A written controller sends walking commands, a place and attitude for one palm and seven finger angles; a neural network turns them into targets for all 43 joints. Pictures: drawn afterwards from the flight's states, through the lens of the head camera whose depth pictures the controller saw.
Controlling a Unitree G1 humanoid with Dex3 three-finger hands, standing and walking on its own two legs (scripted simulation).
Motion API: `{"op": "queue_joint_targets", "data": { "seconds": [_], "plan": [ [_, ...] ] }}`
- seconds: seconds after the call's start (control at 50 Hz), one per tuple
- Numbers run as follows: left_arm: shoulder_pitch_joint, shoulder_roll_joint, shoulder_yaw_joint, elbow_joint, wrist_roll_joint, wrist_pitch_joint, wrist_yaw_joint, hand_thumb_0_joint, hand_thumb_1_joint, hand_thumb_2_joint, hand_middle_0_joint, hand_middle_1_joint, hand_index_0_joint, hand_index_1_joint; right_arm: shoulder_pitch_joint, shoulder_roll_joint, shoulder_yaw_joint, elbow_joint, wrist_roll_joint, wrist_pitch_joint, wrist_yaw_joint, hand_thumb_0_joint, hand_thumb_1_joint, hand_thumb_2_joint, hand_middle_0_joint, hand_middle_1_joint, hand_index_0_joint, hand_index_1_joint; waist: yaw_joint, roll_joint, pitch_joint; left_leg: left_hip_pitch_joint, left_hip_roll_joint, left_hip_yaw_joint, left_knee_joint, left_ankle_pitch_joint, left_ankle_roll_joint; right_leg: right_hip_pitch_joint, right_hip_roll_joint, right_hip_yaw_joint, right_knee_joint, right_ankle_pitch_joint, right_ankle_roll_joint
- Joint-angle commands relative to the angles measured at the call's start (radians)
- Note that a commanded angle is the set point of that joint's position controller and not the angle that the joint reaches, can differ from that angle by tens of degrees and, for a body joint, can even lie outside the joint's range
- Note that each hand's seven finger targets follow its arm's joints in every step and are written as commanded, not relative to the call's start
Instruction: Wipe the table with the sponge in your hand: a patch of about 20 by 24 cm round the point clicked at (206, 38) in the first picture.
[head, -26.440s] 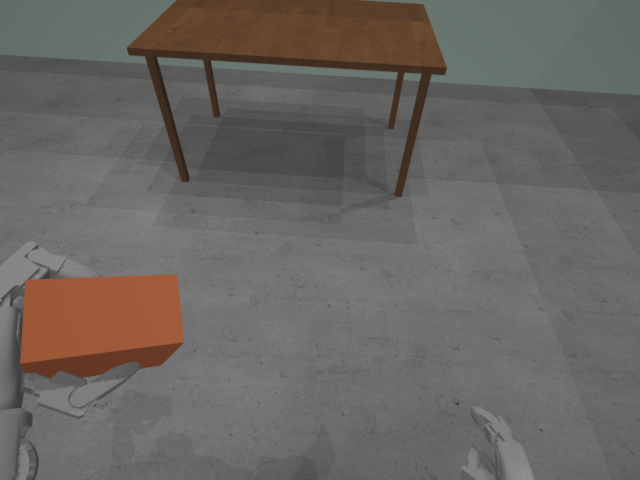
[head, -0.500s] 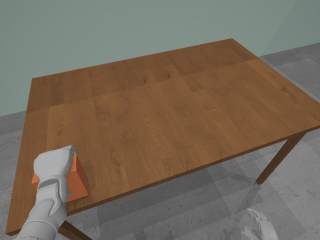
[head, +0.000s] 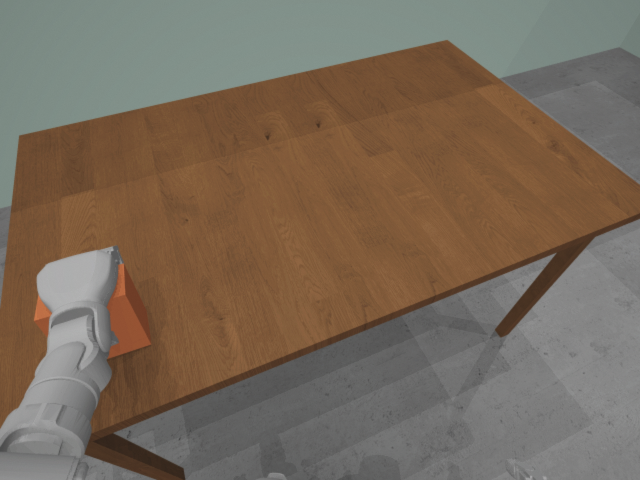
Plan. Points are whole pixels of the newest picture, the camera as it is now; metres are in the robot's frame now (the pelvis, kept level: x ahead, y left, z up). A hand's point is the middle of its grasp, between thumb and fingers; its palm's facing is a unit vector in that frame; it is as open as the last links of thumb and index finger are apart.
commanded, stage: wipe forward along the first lane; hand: left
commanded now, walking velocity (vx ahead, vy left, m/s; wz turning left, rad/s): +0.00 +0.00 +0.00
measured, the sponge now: (103, 324) +0.32 +0.34 -0.05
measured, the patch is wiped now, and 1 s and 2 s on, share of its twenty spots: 0.35 0.45 0.45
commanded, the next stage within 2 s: slide across to the middle lane in 0.74 s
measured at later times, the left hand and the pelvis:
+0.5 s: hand (90, 275) +0.38 +0.37 +0.00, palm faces -0.12 +0.01 -0.99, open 10.6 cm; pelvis +0.01 +0.02 +0.00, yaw +0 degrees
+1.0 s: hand (89, 250) +0.42 +0.38 +0.00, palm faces -0.13 +0.02 -0.99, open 10.6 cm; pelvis +0.02 +0.03 -0.01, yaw -1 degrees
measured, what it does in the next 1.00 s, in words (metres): stands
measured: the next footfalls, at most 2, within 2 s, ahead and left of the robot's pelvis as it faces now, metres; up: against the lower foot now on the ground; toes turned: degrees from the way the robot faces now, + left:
none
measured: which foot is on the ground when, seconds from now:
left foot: down 0.00-1.00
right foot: down 0.00-1.00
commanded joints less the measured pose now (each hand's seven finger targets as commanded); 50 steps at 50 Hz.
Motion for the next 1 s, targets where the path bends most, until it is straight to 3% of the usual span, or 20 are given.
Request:
{"op": "queue_joint_targets", "data": {
  "seconds": [0.0,0.04,0.06,0.14,0.2,0.24,0.28,0.32,0.34,0.42,0.5,0.54,0.6,0.64,0.72,0.8,0.84,0.9,0.96,0.98],
  "plan": [
    [-0.221,0.221,0.035,-0.022,0.024,0.011,0.006,0.000,0.100,1.300,-1.200,-1.600,-1.200,-1.600,-0.037,-0.149,-0.041,-0.118,-0.006,-0.036,-0.011,0.000,-0.900,-0.900,0.200,0.300,0.200,0.300,-0.021,-0.085,-0.197,0.087,-0.018,-0.001,-0.093,0.041,0.042,0.103,-0.009,0.045,-0.134,0.054,-0.017],
    [-0.237,0.265,0.073,0.000,0.025,0.009,0.007,0.000,0.100,1.300,-1.200,-1.600,-1.200,-1.600,-0.036,-0.155,-0.039,-0.111,-0.004,-0.032,-0.011,0.000,-0.900,-0.900,0.200,0.300,0.200,0.300,-0.014,-0.077,-0.200,0.083,-0.017,-0.007,-0.096,0.051,0.040,0.103,-0.005,0.048,-0.130,0.057,-0.021],
    [-0.283,0.227,0.022,-0.002,0.032,0.003,0.004,0.000,0.100,1.300,-1.200,-1.600,-1.200,-1.600,-0.025,-0.151,-0.037,-0.114,-0.006,-0.032,-0.011,0.000,-0.900,-0.900,0.200,0.300,0.200,0.300,-0.036,-0.062,-0.191,0.089,-0.018,-0.005,-0.091,0.046,0.043,0.084,-0.006,0.039,-0.128,0.054,-0.018],
    [-0.284,0.293,0.081,0.034,0.037,-0.006,0.003,0.000,0.100,1.300,-1.200,-1.600,-1.200,-1.600,-0.014,-0.158,-0.039,-0.106,-0.006,-0.025,-0.008,0.000,-0.900,-0.900,0.200,0.300,0.200,0.300,-0.018,-0.058,-0.223,0.087,-0.015,-0.007,-0.086,0.072,0.042,0.096,-0.004,0.046,-0.125,0.080,-0.023],
    [-0.299,0.259,0.042,0.045,0.042,-0.014,0.000,0.000,0.100,1.300,-1.200,-1.600,-1.200,-1.600,0.004,-0.155,-0.040,-0.109,-0.009,-0.022,-0.002,0.000,-0.900,-0.900,0.200,0.300,0.200,0.300,-0.031,-0.052,-0.232,0.093,-0.013,-0.002,-0.076,0.099,0.042,0.089,-0.005,0.034,-0.115,0.120,-0.021],
    [-0.286,0.294,0.083,0.065,0.045,-0.019,0.001,0.000,0.100,1.300,-1.200,-1.600,-1.200,-1.600,0.004,-0.161,-0.044,-0.102,-0.009,-0.018,0.001,0.000,-0.900,-0.900,0.200,0.300,0.200,0.300,-0.019,-0.048,-0.238,0.096,-0.011,-0.009,-0.074,0.119,0.042,0.086,-0.002,0.039,-0.111,0.130,-0.026],
    [-0.327,0.259,0.036,0.062,0.052,-0.021,-0.001,0.000,0.100,1.300,-1.200,-1.600,-1.200,-1.600,0.017,-0.157,-0.043,-0.108,-0.009,-0.016,0.003,0.000,-0.900,-0.900,0.200,0.300,0.200,0.300,-0.038,-0.036,-0.231,0.107,-0.011,-0.008,-0.070,0.124,0.042,0.065,-0.001,0.027,-0.110,0.132,-0.025],
    [-0.322,0.254,0.032,0.075,0.054,-0.021,-0.001,0.000,0.100,1.300,-1.200,-1.600,-1.200,-1.600,0.019,-0.157,-0.043,-0.111,-0.009,-0.013,0.008,0.000,-0.900,-0.900,0.200,0.300,0.200,0.300,-0.033,-0.028,-0.225,0.102,-0.010,-0.011,-0.075,0.114,0.039,0.054,0.000,0.022,-0.108,0.111,-0.027],
    [-0.346,0.290,0.073,0.075,0.053,-0.028,0.004,0.000,0.100,1.300,-1.200,-1.600,-1.200,-1.600,0.017,-0.163,-0.046,-0.099,-0.010,-0.012,0.007,0.000,-0.900,-0.900,0.200,0.300,0.200,0.300,-0.033,-0.034,-0.232,0.111,-0.004,-0.019,-0.072,0.130,0.040,0.044,0.003,0.024,-0.103,0.115,-0.031],
    [-0.364,0.248,0.026,0.097,0.058,-0.028,0.006,0.000,0.100,1.300,-1.200,-1.600,-1.200,-1.600,0.033,-0.161,-0.047,-0.103,-0.012,-0.006,0.012,0.000,-0.900,-0.900,0.200,0.300,0.200,0.300,-0.048,-0.051,-0.230,0.107,-0.004,-0.021,-0.069,0.128,0.038,0.024,0.004,0.008,-0.098,0.106,-0.028],
    [-0.425,0.260,0.022,0.112,0.060,-0.031,0.010,0.000,0.100,1.300,-1.200,-1.600,-1.200,-1.600,0.048,-0.164,-0.048,-0.092,-0.014,-0.004,0.013,0.000,-0.900,-0.900,0.200,0.300,0.200,0.300,-0.059,-0.036,-0.250,0.115,-0.002,-0.020,-0.064,0.134,0.040,0.011,0.005,0.009,-0.097,0.107,-0.028],
    [-0.439,0.340,0.089,0.145,0.058,-0.028,0.012,0.000,0.100,1.300,-1.200,-1.600,-1.200,-1.600,0.051,-0.175,-0.045,-0.078,-0.014,-0.001,0.011,0.000,-0.900,-0.900,0.200,0.300,0.200,0.300,-0.046,-0.046,-0.248,0.100,0.001,-0.026,-0.068,0.131,0.040,0.017,0.005,0.014,-0.096,0.098,-0.030],
    [-0.500,0.309,0.031,0.165,0.070,-0.027,0.007,0.000,0.100,1.300,-1.200,-1.600,-1.200,-1.600,0.063,-0.171,-0.043,-0.082,-0.014,-0.001,0.013,0.000,-0.900,-0.900,0.200,0.300,0.200,0.300,-0.071,-0.022,-0.234,0.093,-0.003,-0.025,-0.066,0.096,0.040,-0.017,0.005,0.007,-0.098,0.065,-0.027],
    [-0.519,0.376,0.082,0.173,0.071,-0.031,0.002,0.000,0.100,1.300,-1.200,-1.600,-1.200,-1.600,0.070,-0.180,-0.040,-0.074,-0.017,0.001,0.012,0.000,-0.900,-0.900,0.200,0.300,0.200,0.300,-0.058,-0.005,-0.264,0.096,0.001,-0.030,-0.065,0.116,0.040,-0.007,0.006,0.014,-0.091,0.076,-0.032],
    [-0.542,0.358,0.045,0.196,0.081,-0.037,-0.013,0.000,0.100,1.300,-1.200,-1.600,-1.200,-1.600,0.095,-0.177,-0.040,-0.078,-0.018,0.004,0.018,0.000,-0.900,-0.900,0.200,0.300,0.200,0.300,-0.072,0.002,-0.286,0.098,-0.001,-0.025,-0.052,0.133,0.040,-0.013,0.010,0.008,-0.087,0.093,-0.029],
    [-0.548,0.394,0.070,0.212,0.077,-0.051,-0.026,0.000,0.100,1.300,-1.200,-1.600,-1.200,-1.600,0.117,-0.184,-0.042,-0.073,-0.021,0.007,0.020,0.000,-0.900,-0.900,0.200,0.300,0.200,0.300,-0.072,-0.004,-0.309,0.100,0.003,-0.025,-0.039,0.161,0.040,-0.011,0.013,0.006,-0.080,0.116,-0.029],
    [-0.531,0.388,0.084,0.194,0.066,-0.066,-0.030,0.000,0.100,1.300,-1.200,-1.600,-1.200,-1.600,0.117,-0.182,-0.045,-0.072,-0.022,0.005,0.022,0.000,-0.900,-0.900,0.200,0.300,0.200,0.300,-0.059,0.023,-0.331,0.118,0.006,-0.031,-0.042,0.191,0.037,-0.005,0.015,0.011,-0.077,0.131,-0.034],
    [-0.572,0.290,0.005,0.103,0.056,-0.083,-0.025,0.000,0.100,1.300,-1.200,-1.600,-1.200,-1.600,0.120,-0.168,-0.054,-0.078,-0.024,0.002,0.027,0.000,-0.900,-0.900,0.200,0.300,0.200,0.300,-0.075,0.067,-0.373,0.211,0.017,-0.043,-0.043,0.238,0.029,-0.033,0.020,-0.003,-0.078,0.132,-0.034],
    [-0.537,0.283,0.036,0.045,0.024,-0.085,-0.008,0.000,0.100,1.300,-1.200,-1.600,-1.200,-1.600,0.115,-0.167,-0.065,-0.069,-0.024,0.003,0.029,0.000,-0.900,-0.900,0.200,0.300,0.200,0.300,-0.062,0.063,-0.400,0.276,0.027,-0.059,-0.050,0.302,0.019,-0.016,0.025,-0.009,-0.084,0.153,-0.036],
    [-0.538,0.238,0.007,0.031,0.006,-0.080,-0.002,0.000,0.100,1.300,-1.200,-1.600,-1.200,-1.600,0.105,-0.160,-0.064,-0.073,-0.021,0.002,0.030,0.000,-0.900,-0.900,0.200,0.300,0.200,0.300,-0.070,0.050,-0.391,0.277,0.027,-0.057,-0.057,0.296,0.020,-0.010,0.025,-0.011,-0.092,0.154,-0.032]
  ]
}}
